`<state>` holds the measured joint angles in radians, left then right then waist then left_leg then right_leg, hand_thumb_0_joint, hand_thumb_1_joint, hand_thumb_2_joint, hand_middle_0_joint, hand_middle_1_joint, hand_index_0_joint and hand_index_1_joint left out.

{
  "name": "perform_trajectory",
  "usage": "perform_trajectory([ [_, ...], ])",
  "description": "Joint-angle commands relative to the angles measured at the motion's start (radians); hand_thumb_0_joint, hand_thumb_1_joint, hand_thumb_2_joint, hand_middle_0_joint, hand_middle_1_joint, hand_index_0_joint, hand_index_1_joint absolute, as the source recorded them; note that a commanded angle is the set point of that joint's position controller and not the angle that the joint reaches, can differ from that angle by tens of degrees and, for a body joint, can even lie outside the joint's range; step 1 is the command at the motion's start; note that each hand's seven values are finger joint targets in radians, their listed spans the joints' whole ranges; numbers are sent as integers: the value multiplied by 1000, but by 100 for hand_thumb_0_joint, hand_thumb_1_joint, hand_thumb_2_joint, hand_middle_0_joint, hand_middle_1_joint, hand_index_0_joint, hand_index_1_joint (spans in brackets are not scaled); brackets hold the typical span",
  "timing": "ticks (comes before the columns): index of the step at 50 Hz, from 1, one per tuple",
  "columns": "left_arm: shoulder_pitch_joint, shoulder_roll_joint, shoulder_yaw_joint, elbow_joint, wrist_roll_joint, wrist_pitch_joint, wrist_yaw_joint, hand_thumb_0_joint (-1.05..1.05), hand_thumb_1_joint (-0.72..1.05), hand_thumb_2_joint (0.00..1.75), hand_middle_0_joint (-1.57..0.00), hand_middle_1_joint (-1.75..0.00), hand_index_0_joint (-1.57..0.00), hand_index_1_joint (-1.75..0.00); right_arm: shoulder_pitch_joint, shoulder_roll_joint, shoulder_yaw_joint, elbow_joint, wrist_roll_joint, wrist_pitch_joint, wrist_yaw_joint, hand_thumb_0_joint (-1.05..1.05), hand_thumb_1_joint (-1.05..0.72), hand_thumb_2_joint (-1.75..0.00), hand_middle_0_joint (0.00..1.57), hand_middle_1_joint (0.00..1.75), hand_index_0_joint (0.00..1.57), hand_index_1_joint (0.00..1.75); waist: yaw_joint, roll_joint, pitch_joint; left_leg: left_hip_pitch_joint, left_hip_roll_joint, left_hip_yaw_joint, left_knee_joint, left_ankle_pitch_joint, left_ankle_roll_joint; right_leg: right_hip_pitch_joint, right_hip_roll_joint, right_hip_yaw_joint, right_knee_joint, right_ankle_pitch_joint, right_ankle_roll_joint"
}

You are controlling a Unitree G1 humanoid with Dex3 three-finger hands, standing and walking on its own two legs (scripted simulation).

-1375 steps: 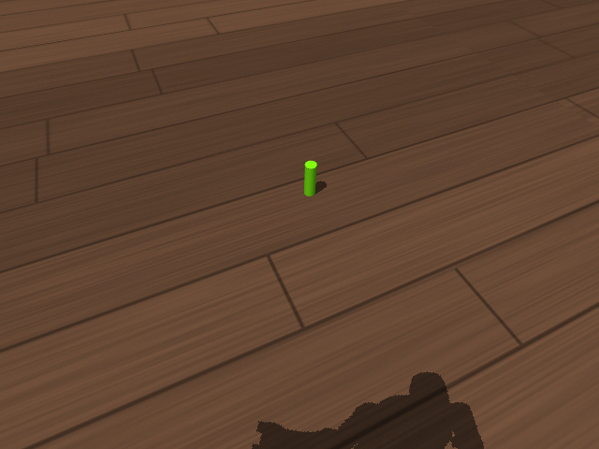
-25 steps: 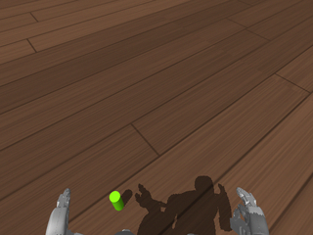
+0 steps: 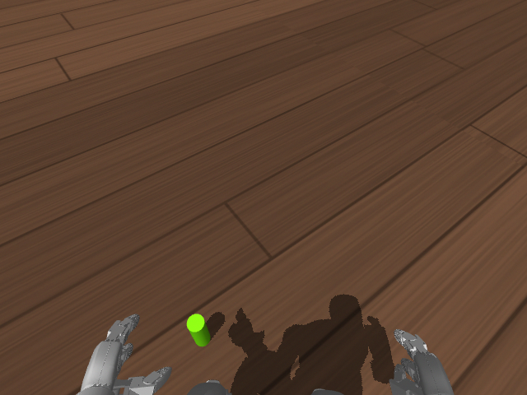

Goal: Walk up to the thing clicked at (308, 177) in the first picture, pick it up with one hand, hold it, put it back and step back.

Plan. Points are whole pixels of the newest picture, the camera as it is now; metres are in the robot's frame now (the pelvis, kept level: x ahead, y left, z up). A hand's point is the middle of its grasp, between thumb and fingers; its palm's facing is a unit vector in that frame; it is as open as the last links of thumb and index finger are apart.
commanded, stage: stand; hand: left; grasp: from the side
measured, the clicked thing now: (199, 331) +0.38 +0.21 -0.64
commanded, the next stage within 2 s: none
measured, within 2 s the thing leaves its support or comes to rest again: neither
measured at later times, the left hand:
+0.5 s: hand out of the picture +0.05 +0.26 -0.12, palm faces +0.01 -0.94 -0.33, open 7.4 cm
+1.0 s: hand out of the picture +0.02 +0.25 -0.11, palm faces +0.00 -0.94 -0.35, open 7.4 cm
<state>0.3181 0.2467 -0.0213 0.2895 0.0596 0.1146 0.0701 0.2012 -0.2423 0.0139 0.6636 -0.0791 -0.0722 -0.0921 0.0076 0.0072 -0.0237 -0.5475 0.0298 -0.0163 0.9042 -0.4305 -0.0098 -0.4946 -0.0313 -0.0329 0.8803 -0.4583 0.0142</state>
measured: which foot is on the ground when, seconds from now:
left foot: down 0.00-1.00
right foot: down 0.00-1.00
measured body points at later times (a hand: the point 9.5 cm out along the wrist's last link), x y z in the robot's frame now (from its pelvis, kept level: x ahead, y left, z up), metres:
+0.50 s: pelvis +0.00 +0.02 +0.04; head +0.00 +0.02 +0.49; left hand +0.05 +0.31 -0.09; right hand +0.07 -0.27 -0.09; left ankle +0.02 +0.13 -0.69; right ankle +0.00 -0.13 -0.69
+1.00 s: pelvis -0.01 +0.00 +0.05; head -0.01 +0.00 +0.50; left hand +0.02 +0.30 -0.09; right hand +0.05 -0.29 -0.09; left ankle +0.02 +0.13 -0.69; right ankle +0.00 -0.13 -0.69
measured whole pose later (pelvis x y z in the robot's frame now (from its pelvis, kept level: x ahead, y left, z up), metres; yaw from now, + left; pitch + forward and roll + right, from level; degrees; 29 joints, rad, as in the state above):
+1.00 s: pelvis -0.01 +0.00 +0.05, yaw +1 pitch -3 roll +0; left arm 0.17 0.32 0.01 1.16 0.02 -0.01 0.01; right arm 0.15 -0.33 -0.02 1.15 -0.03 0.00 0.01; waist 0.01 0.02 0.06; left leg -0.17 0.01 -0.01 0.38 -0.16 0.00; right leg -0.12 -0.05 -0.04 0.37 -0.19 0.03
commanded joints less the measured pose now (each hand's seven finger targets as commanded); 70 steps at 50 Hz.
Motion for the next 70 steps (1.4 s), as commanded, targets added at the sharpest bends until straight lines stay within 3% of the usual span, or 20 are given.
perform_trajectory([
  [1, -67, 214, 96, 131, 1, -128, -35, 0, 90, 90, -20, -30, -20, -30, -23, -200, -90, 3, 18, 3, 55, 0, -90, -90, 20, 30, 20, 30, 2, -33, -108, 175, 10, -38, -196, 267, 72, 122, -73, 109, -200, 265, -93],
  [3, -83, 224, 94, 205, -11, -136, -37, 0, 90, 90, -20, -30, -20, -30, -37, -207, -100, 31, 28, 6, 69, 0, -90, -90, 20, 30, 20, 30, 8, -32, -118, 210, 14, -47, -219, 264, 73, 137, -70, 95, -223, 255, -80],
  [6, -121, 231, 90, 311, -10, -147, -39, 0, 90, 90, -20, -30, -20, -30, -52, -203, -95, 87, 23, 23, 77, 0, -90, -90, 20, 30, 20, 30, 4, -13, -28, 177, 15, -57, -297, 151, 72, 143, -73, 103, -307, 152, -69],
  [10, -126, 235, 88, 424, -20, -155, -34, 0, 90, 90, -20, -30, -20, -30, -49, -216, -95, 152, 29, 26, 77, 0, -90, -90, 20, 30, 20, 30, 10, 6, -44, 249, 35, -74, -342, 313, 63, 230, -73, 75, -318, 306, -54],
  [17, -126, 247, 74, 587, -33, -146, -31, 0, 90, 90, -20, -30, -20, -30, -53, -246, -85, 262, 41, 38, 69, 0, -90, -90, 20, 30, 20, 30, 11, 21, -30, 335, 60, -89, -459, 383, 50, 333, -83, 63, -423, 347, -39],
  [23, -151, 254, 65, 686, -37, -136, -36, 0, 90, 90, -20, -30, -20, -30, -66, -267, -79, 336, 48, 43, 67, 0, -90, -90, 20, 30, 20, 30, 8, 37, 29, 339, 74, -112, -587, 254, 41, 368, -80, 53, -490, 270, -25],
  [26, -151, 264, 63, 724, -32, -141, -36, 0, 90, 90, -20, -30, -20, -30, -74, -264, -76, 360, 52, 42, 69, 0, -90, -90, 20, 30, 20, 30, 8, 8, 32, 372, 71, -103, -590, 307, 35, 371, -92, 59, -522, 300, -22],
  [28, -162, 265, 62, 744, -32, -140, -36, 0, 90, 90, -20, -30, -20, -30, -80, -269, -76, 376, 53, 44, 68, 0, -90, -90, 20, 30, 20, 30, 4, 7, 50, 374, 71, -102, -608, 270, 32, 358, -91, 58, -537, 277, -20],
  [29, -171, 265, 61, 751, -33, -138, -39, 0, 90, 90, -20, -30, -20, -30, -72, -269, -74, 383, 53, 45, 69, 0, -90, -90, 20, 30, 20, 30, -3, 24, 68, 349, 70, -106, -635, 199, 29, 358, -86, 56, -539, 251, -17],
  [33, -172, 267, 61, 778, -31, -139, -42, 0, 90, 90, -20, -30, -20, -30, -93, -269, -74, 395, 54, 52, 74, 0, -90, -90, 20, 30, 20, 30, 1, 3, 91, 331, 72, -111, -654, 133, 28, 341, -85, 57, -562, 201, -16],
  [37, -170, 268, 60, 797, -30, -141, -44, 0, 90, 90, -20, -30, -20, -30, -103, -271, -77, 405, 55, 53, 77, 0, -90, -90, 20, 30, 20, 30, 2, 3, 73, 342, 70, -105, -651, 144, 26, 348, -90, 64, -578, 189, -18],
  [40, -171, 284, 62, 803, -29, -141, -45, 0, 90, 90, -20, -30, -20, -30, -102, -270, -76, 411, 56, 58, 81, 0, -90, -90, 20, 30, 20, 30, -2, -19, 95, 343, 65, -103, -645, 100, 27, 300, -89, 73, -601, 107, -18],
  [52, -192, 284, 61, 813, -40, -149, -46, 0, 90, 90, -20, -30, -20, -30, -104, -276, -62, 428, 59, 50, 81, 0, -90, -90, 20, 30, 20, 30, 0, -11, 34, 390, 77, -83, -615, 286, 29, 365, -107, 84, -594, 270, -23],
  [61, -209, 281, 64, 824, -44, -143, -49, 0, 90, 90, -20, -30, -20, -30, -99, -283, -57, 443, 62, 50, 77, 0, -90, -90, 20, 30, 20, 30, -4, -7, 48, 397, 80, -73, -631, 299, 24, 369, -103, 81, -601, 285, -23],
  [64, -214, 285, 66, 821, -44, -147, -49, 0, 90, 90, -20, -30, -20, -30, -97, -284, -57, 442, 62, 46, 76, 0, -90, -90, 20, 30, 20, 30, -4, -12, 16, 422, 89, -70, -617, 378, 25, 395, -111, 84, -595, 357, -22],
  [70, -236, 287, 70, 815, -46, -145, -51, 0, 90, 90, -20, -30, -20, -30, -102, -284, -55, 444, 62, 45, 76, 0, -90, -90, 20, 30, 20, 30, -7, -8, 26, 420, 89, -67, -634, 348, 19, 389, -106, 83, -605, 337, -19],
])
